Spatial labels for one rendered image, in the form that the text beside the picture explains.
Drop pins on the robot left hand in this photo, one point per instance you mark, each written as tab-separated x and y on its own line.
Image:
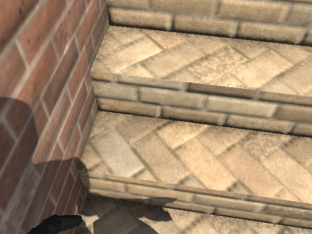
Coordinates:
56	223

